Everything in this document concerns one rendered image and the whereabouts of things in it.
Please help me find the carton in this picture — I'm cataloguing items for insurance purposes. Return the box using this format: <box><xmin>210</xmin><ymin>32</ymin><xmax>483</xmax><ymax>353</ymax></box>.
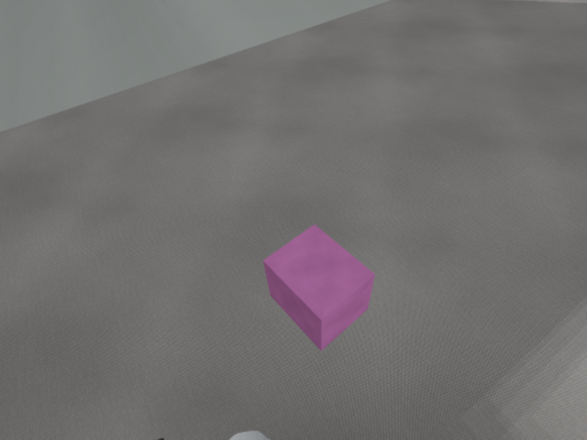
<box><xmin>263</xmin><ymin>225</ymin><xmax>375</xmax><ymax>351</ymax></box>

